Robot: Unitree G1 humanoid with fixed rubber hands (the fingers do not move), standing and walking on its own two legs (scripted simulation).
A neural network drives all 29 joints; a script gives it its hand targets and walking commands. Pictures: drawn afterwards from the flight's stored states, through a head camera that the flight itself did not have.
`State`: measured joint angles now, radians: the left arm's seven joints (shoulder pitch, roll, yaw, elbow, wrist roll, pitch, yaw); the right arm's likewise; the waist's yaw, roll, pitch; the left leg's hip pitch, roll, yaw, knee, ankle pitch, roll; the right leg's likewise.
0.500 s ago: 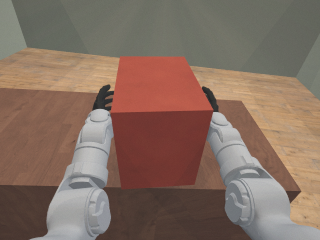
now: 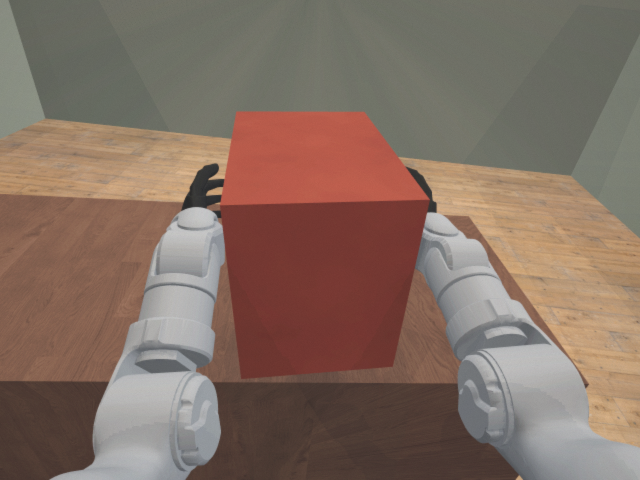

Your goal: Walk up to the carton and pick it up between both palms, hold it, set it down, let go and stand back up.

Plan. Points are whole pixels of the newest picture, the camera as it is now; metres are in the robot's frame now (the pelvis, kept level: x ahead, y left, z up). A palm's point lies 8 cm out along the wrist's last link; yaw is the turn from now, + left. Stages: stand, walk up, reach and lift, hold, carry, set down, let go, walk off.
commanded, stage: reach and lift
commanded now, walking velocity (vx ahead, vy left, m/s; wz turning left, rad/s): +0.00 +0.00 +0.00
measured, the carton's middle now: (309, 230) +0.41 +0.04 +0.19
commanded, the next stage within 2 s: hold in 0.62 s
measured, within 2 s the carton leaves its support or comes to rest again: neither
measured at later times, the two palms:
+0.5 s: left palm (206, 201) +0.40 +0.17 +0.23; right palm (421, 210) +0.42 -0.11 +0.23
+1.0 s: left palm (197, 185) +0.37 +0.17 +0.27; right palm (435, 194) +0.39 -0.11 +0.27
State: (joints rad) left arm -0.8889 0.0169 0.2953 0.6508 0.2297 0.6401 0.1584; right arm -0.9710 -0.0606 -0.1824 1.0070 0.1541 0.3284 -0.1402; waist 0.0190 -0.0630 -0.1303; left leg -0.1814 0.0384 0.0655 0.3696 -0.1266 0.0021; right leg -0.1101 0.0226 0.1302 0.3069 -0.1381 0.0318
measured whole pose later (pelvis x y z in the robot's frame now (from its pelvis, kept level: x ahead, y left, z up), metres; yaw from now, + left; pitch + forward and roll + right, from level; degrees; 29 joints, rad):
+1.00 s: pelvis +0.01 +0.00 +0.00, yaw +0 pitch -5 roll -1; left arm -0.94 0.04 0.28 0.55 0.22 0.82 0.14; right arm -1.02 -0.11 -0.11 0.90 0.30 0.52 -0.21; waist -0.01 -0.03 -0.17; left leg -0.16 0.04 0.06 0.40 -0.16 0.01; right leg -0.07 0.02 0.13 0.31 -0.15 0.04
